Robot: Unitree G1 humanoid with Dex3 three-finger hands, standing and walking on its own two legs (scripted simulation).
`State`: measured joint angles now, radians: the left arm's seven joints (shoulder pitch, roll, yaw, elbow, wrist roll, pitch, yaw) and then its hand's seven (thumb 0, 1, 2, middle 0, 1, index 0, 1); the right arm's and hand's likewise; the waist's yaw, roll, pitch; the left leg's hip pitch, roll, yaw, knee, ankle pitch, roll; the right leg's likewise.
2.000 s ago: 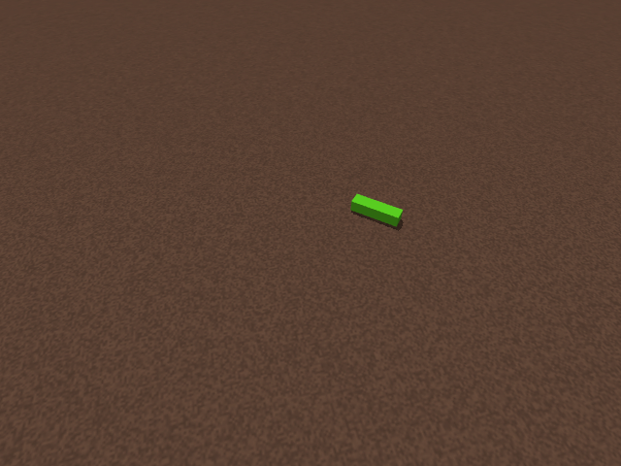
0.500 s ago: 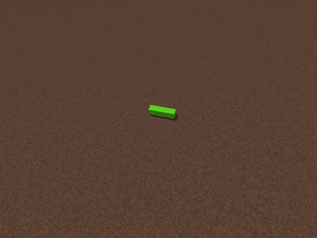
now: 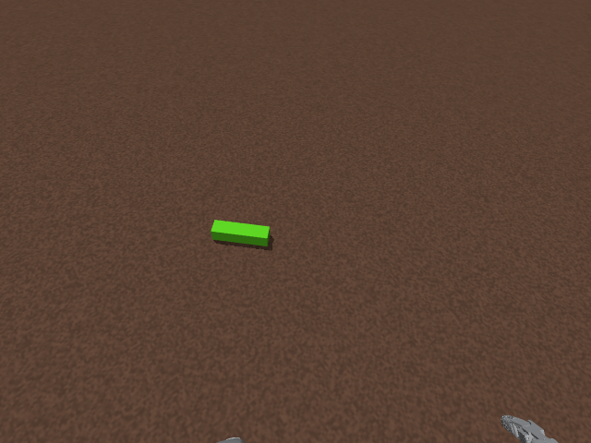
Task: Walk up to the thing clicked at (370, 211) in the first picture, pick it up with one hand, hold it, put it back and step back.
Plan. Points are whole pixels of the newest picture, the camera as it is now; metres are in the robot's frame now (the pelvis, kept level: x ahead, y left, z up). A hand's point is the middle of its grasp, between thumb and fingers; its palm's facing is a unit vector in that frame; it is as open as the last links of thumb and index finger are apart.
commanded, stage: walk up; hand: left
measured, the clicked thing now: (241, 233) +0.98 +0.20 -0.73
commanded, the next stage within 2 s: none
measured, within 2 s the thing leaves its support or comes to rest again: neither
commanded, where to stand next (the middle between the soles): +0.57 +0.03 m, yaw -8 degrees
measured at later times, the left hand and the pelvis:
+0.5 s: hand (167, 306) +0.35 +0.23 -0.11, palm faces -0.11 -0.91 -0.39, open 7.4 cm; pelvis +0.21 -0.02 +0.00, yaw -6 degrees
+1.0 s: hand (136, 255) +0.48 +0.32 -0.14, palm faces -0.19 -0.92 -0.35, open 7.4 cm; pelvis +0.39 +0.05 +0.01, yaw -9 degrees
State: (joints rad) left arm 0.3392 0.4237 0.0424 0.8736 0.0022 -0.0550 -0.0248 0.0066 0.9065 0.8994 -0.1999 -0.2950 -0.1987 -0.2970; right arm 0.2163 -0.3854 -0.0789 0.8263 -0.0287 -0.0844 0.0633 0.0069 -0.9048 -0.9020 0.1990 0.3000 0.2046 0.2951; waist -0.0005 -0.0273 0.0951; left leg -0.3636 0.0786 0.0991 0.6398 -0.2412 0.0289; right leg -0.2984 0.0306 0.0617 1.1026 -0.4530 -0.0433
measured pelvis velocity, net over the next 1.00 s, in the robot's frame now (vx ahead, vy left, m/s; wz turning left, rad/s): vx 0.39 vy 0.05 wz -0.15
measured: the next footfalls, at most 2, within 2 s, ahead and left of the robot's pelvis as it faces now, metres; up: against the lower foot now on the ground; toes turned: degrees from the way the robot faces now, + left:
right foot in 0.36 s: +0.31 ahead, -0.13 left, +0.00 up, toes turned -7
left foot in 0.80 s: +0.47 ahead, +0.15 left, +0.00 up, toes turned -3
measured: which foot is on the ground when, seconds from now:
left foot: down 0.00-0.38, up 0.40-0.78, down 0.80-1.00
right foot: up 0.00-0.34, down 0.36-0.84, up 0.86-1.00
